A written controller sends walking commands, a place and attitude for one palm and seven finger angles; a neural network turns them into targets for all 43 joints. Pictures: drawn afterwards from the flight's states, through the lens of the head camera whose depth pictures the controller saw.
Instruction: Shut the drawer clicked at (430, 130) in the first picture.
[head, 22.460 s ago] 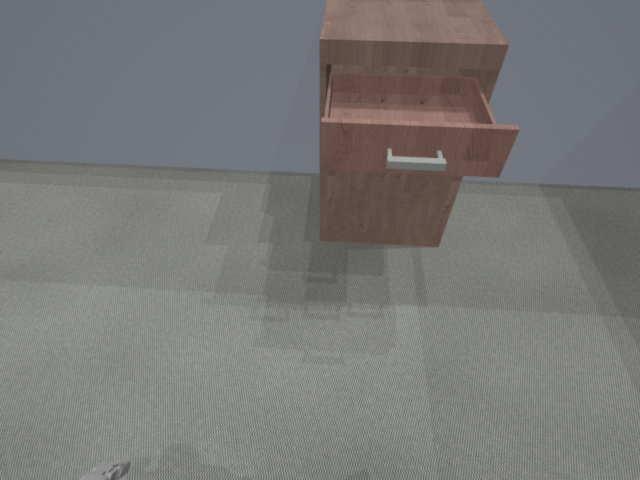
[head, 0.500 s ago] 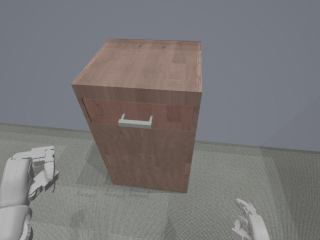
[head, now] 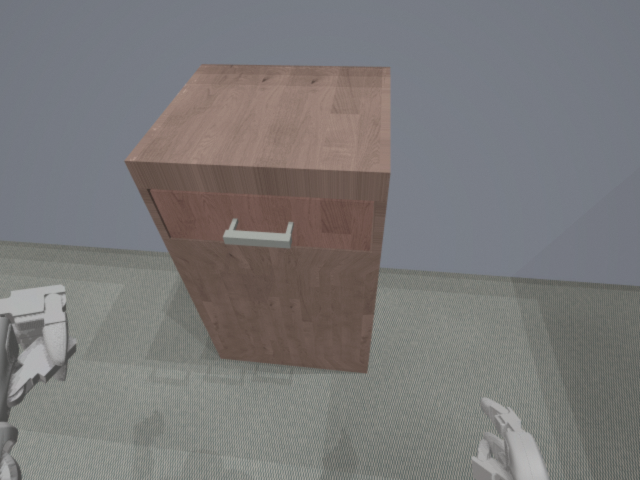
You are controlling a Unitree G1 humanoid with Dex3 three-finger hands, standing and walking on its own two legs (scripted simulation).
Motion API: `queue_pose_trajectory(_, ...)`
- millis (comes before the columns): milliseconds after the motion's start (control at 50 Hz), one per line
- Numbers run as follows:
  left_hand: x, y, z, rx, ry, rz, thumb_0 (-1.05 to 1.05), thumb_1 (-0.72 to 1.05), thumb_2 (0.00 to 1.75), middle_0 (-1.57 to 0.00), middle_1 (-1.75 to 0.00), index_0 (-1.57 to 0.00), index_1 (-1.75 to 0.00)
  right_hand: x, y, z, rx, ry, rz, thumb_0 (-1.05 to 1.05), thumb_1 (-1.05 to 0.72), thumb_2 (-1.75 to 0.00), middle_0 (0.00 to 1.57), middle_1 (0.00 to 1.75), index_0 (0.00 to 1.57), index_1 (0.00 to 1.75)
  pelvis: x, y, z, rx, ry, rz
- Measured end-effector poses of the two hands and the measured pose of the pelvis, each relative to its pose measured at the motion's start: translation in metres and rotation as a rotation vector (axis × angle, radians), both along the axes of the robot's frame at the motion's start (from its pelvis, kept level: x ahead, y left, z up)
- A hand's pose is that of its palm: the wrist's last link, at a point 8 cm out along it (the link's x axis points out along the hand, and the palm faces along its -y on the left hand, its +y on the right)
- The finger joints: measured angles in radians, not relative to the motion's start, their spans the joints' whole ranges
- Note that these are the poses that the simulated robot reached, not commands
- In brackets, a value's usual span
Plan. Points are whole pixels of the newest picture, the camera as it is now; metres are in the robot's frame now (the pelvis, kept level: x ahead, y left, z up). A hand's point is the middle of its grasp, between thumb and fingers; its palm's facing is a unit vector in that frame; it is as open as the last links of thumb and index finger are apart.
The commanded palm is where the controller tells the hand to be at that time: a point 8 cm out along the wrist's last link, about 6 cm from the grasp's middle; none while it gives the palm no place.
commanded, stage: step back with the hand held close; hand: left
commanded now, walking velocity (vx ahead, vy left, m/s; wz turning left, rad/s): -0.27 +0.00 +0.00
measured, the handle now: (260, 231) +0.59 +0.19 -0.09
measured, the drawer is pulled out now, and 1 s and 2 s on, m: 0.00 0.00 0.00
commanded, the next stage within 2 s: stop stepping back and stand still in 1.30 s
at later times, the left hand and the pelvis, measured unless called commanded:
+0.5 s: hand (7, 418) +0.13 +0.27 +0.15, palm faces +0.33 -0.80 -0.49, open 3.3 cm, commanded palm +0.07 +0.31 +0.17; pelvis -0.06 +0.03 +0.00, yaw +0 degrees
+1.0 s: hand out of the picture +0.07 +0.28 +0.15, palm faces +0.37 -0.81 -0.45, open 3.3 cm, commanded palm -0.01 +0.33 +0.17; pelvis -0.12 +0.04 -0.02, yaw +3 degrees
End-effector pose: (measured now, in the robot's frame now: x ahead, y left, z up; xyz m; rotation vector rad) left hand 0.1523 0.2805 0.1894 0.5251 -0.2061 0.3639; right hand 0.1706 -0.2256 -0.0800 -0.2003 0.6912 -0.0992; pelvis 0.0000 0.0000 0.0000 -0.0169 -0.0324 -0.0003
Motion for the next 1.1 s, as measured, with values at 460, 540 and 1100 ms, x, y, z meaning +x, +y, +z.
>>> queue_pose_trajectory(460, -0.048, 0.031, -0.011, 0.041, 0.048, -0.055, 0.02, 0.89, 0.89, -1.40, -1.60, -1.41, -1.60, -0.051, 0.022, 0.007, -0.035, 0.043, -0.063, 0.01, -0.91, -0.90, 0.20, 0.30, 0.20, 0.30, -0.054, 0.031, -0.003, 0.003, 0.047, -0.009)
queue_pose_trajectory(540, -0.065, 0.033, -0.019, 0.028, 0.047, -0.041, 0.02, 0.89, 0.89, -1.40, -1.60, -1.41, -1.60, -0.062, 0.028, 0.007, -0.034, 0.023, -0.044, 0.01, -0.91, -0.90, 0.20, 0.30, 0.20, 0.30, -0.068, 0.033, -0.006, -0.006, 0.043, -0.004)
queue_pose_trajectory(1100, -0.128, 0.055, -0.010, 0.092, -0.075, -0.055, 0.02, 0.89, 0.89, -1.40, -1.60, -1.41, -1.60, -0.134, 0.037, 0.006, -0.098, 0.053, -0.035, 0.01, -0.91, -0.90, 0.20, 0.30, 0.20, 0.30, -0.131, 0.043, -0.009, -0.069, 0.073, 0.060)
